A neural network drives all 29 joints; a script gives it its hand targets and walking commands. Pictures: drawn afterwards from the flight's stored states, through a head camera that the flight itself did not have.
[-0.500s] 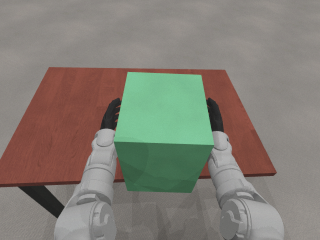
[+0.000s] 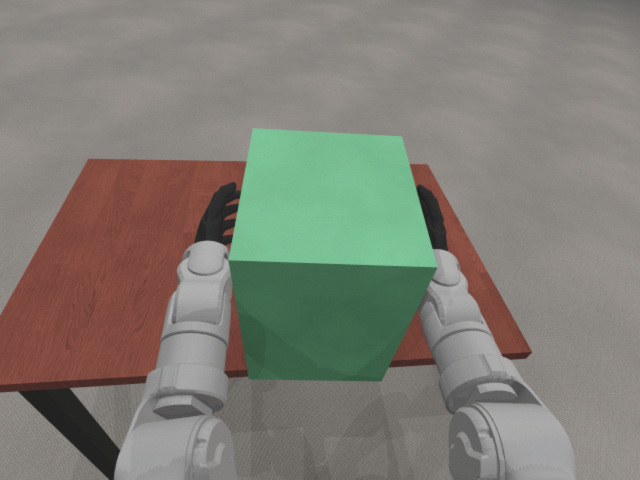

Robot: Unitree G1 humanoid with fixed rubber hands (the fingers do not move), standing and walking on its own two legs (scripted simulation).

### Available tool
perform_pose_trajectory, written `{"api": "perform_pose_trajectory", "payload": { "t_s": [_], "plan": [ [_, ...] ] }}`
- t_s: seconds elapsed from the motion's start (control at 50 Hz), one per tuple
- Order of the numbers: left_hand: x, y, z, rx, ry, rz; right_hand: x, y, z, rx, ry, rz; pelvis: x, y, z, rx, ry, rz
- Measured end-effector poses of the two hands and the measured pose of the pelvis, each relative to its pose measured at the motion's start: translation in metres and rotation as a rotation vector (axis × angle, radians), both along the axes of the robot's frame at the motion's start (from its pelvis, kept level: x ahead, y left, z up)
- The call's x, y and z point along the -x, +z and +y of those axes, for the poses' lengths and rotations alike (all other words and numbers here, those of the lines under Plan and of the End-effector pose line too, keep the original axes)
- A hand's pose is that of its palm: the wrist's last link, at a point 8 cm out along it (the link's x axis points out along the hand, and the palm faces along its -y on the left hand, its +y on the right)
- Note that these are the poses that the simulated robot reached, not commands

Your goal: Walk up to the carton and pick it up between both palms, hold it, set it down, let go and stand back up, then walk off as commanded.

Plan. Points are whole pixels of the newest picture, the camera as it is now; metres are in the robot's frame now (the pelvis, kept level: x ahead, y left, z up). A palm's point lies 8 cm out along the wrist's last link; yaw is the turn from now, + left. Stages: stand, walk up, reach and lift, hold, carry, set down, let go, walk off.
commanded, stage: reach and lift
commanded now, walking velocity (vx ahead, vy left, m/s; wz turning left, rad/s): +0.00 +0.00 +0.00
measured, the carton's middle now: (321, 263) +0.38 +0.01 +0.10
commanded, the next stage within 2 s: hold in 1.82 s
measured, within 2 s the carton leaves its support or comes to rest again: neither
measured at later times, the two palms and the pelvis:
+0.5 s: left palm (222, 224) +0.37 +0.13 +0.16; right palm (453, 235) +0.38 -0.14 +0.16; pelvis -0.01 -0.01 +0.00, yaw +1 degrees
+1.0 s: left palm (210, 211) +0.37 +0.14 +0.19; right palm (452, 219) +0.37 -0.13 +0.19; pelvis -0.01 -0.01 +0.00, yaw +1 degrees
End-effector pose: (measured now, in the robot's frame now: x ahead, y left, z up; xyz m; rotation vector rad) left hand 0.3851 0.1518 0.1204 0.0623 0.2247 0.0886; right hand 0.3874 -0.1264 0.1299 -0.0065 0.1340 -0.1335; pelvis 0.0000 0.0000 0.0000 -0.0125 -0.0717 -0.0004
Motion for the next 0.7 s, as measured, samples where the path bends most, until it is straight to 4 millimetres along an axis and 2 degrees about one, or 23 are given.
{"api": "perform_pose_trajectory", "payload": {
  "t_s": [0.22, 0.32, 0.52, 0.7],
  "plan": [
    [0.009, 0.019, -0.001, -0.023, 0.019, -0.014, 0.004, 0.014, -0.001, -0.022, 0.017, -0.02, 0.003, -0.001, -0.003, 0.003, 0.012, -0.017],
    [0.01, 0.025, -0.007, -0.03, 0.009, 0.006, 0.008, 0.017, -0.008, -0.021, 0.01, -0.002, 0.004, -0.001, -0.005, -0.001, 0.018, -0.032],
    [0.014, 0.045, -0.018, -0.017, 0.008, -0.027, 0.013, 0.037, -0.019, -0.02, 0.007, -0.038, 0.005, -0.001, -0.01, -0.003, 0.012, -0.046],
    [0.023, 0.054, -0.013, -0.009, 0.016, -0.026, 0.018, 0.049, -0.014, -0.006, 0.024, -0.039, 0.007, -0.001, -0.012, -0.006, 0.011, -0.073]
  ]
}}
